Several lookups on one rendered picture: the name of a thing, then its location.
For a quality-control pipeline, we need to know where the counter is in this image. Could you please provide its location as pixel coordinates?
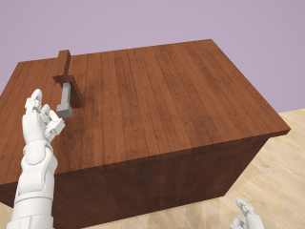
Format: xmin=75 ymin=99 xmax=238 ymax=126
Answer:
xmin=0 ymin=39 xmax=291 ymax=229

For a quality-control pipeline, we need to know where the right robot hand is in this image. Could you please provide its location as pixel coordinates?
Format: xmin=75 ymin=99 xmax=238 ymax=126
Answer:
xmin=230 ymin=198 xmax=265 ymax=229

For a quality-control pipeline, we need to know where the robot left forearm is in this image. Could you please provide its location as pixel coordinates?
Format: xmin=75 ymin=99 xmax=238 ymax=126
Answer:
xmin=6 ymin=139 xmax=58 ymax=229

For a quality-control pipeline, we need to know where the left robot hand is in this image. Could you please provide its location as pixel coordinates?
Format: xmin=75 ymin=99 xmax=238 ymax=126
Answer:
xmin=22 ymin=89 xmax=66 ymax=145

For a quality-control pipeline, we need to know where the tap lever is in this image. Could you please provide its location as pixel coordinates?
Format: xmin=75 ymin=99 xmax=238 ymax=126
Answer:
xmin=56 ymin=82 xmax=72 ymax=118

